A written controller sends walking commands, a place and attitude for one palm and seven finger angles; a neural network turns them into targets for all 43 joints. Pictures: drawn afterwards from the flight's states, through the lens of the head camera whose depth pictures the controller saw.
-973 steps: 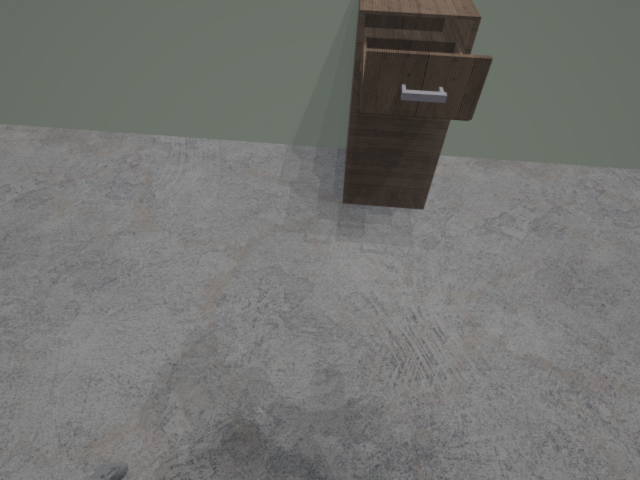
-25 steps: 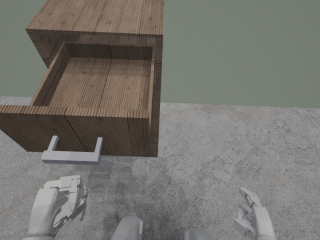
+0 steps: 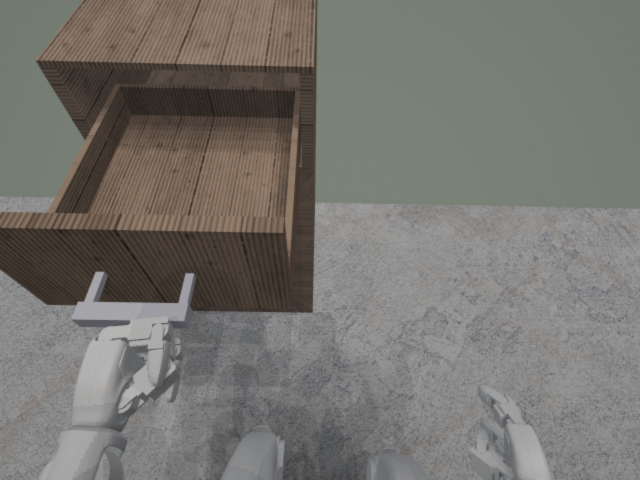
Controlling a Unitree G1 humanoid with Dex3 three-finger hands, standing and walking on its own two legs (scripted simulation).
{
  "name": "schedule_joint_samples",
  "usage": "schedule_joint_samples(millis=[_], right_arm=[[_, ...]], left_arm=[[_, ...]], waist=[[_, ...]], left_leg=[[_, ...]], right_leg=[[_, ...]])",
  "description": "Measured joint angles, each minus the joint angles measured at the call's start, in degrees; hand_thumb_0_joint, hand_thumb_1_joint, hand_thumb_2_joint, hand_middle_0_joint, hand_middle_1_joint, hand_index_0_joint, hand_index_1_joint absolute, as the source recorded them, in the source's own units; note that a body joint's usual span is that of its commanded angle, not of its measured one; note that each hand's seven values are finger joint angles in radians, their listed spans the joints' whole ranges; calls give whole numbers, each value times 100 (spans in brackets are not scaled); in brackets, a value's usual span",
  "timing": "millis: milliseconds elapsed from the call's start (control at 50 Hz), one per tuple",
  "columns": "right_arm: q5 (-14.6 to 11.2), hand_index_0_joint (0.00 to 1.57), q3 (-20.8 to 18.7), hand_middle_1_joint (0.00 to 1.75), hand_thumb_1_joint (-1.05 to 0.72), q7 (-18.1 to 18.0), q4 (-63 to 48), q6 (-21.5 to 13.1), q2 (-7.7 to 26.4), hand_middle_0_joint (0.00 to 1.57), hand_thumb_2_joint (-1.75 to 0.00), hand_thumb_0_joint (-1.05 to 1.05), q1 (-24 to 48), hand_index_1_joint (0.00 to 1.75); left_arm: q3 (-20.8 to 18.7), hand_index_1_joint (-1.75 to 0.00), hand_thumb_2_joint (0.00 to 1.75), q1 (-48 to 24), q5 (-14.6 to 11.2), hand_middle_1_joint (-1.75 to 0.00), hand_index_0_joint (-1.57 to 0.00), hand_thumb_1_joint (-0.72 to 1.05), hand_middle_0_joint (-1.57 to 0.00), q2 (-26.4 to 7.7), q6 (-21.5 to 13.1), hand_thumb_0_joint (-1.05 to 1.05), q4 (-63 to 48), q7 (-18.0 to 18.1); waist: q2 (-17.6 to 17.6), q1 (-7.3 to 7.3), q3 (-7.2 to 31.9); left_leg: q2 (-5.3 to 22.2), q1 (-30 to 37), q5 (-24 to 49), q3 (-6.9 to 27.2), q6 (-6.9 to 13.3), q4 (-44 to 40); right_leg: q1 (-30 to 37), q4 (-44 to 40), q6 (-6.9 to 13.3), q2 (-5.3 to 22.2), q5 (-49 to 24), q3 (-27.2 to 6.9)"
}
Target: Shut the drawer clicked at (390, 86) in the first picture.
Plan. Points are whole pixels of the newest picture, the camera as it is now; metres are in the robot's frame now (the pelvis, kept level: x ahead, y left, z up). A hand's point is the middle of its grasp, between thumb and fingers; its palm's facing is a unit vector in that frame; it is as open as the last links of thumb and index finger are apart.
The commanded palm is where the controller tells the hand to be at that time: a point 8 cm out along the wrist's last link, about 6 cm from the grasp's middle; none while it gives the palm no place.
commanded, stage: push the drawer shut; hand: left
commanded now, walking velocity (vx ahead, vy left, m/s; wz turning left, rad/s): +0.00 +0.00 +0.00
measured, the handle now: (139, 298) +0.31 +0.23 +0.06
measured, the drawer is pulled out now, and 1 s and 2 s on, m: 0.28 0.17 0.04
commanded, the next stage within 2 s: none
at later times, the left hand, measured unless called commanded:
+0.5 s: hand (176, 319) +0.29 +0.18 +0.05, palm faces -0.01 -1.00 -0.06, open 2.7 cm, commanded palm +0.28 +0.24 +0.06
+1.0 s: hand (189, 274) +0.35 +0.18 +0.05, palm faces +0.00 -1.00 -0.05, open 2.8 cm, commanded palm +0.34 +0.23 +0.06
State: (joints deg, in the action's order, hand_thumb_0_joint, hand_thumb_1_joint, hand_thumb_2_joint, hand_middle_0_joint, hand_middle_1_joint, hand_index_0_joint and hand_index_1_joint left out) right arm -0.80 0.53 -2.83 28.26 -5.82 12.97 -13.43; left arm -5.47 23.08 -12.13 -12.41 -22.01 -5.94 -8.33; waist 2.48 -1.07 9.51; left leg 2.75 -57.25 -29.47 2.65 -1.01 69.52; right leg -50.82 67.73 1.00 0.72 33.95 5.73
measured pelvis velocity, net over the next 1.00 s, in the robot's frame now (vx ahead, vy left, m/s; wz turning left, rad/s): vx -0.01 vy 0.01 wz -0.01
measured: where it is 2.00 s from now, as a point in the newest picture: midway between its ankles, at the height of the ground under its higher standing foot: outside the picture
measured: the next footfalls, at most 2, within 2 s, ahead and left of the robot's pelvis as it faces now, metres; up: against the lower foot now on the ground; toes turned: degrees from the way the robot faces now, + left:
none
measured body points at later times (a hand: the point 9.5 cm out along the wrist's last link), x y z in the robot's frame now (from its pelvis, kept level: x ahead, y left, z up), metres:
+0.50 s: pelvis -0.01 +0.00 +0.01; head +0.07 +0.01 +0.45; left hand +0.28 +0.23 +0.06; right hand +0.16 -0.24 -0.08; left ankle +0.04 +0.13 -0.64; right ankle -0.01 -0.11 -0.64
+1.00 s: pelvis -0.01 +0.01 +0.01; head +0.08 +0.02 +0.45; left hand +0.34 +0.23 +0.06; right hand +0.13 -0.24 -0.09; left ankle +0.04 +0.13 -0.64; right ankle -0.01 -0.11 -0.64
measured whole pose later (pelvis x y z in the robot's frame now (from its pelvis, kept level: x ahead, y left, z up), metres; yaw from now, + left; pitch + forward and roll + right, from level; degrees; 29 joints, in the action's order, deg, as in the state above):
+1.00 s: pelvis -0.01 +0.01 +0.01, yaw -1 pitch +17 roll -2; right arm -0.8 1.2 -2.1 34.0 -3.6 13.9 -13.6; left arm -9.2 -9.3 -10.4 -14.0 -22.1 22.8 -7.6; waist 1.5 -2.4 7.4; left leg 2.3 -56.0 -26.9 0.9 0.1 65.4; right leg -50.3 63.9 -0.1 1.1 30.9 4.1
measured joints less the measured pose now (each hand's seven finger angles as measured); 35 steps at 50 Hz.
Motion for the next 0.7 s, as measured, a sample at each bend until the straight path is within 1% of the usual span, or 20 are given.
schedule_joint_samples(millis=[80,240,460,560,700], right_arm=[[1,21,7,30,-91,-9,38,5,61,20,-90,1,-40,30],[5,21,29,30,-91,-27,182,-64,115,20,-90,1,35,30],[-29,21,87,30,-91,-45,324,-47,104,20,-90,1,108,30],[-29,21,83,30,-91,-24,368,-27,108,20,-90,1,79,30],[-16,21,62,30,-91,27,418,39,117,20,-90,1,22,30]], left_arm=[[5,-160,93,-155,6,-160,-140,88,-140,-17,80,-4,150,14],[-83,-160,93,-737,-9,-160,-140,83,-140,-87,-13,-6,594,-36],[-252,-160,90,-1619,-65,-160,-140,79,-140,-205,163,-7,1371,-192],[-301,-160,89,-1986,-57,-160,-140,77,-140,-180,193,-6,1699,-155],[-308,-160,89,-2382,24,-160,-140,79,-140,-144,149,-5,2046,-50]], waist=[[13,7,-18],[-19,21,-75],[-22,-42,-107],[-33,-72,-124],[-48,-98,-156]], left_leg=[[-16,37,29,5,0,-56],[-20,-28,73,30,-8,-51],[-11,75,154,0,17,-194],[-19,115,187,-37,41,-267],[-34,149,220,-109,78,-350]], right_leg=[[39,-49,-2,13,-19,7],[-19,-37,9,12,-51,29],[75,-201,-16,0,-161,0],[104,-274,-40,9,-207,-33],[110,-344,-78,28,-256,-102]])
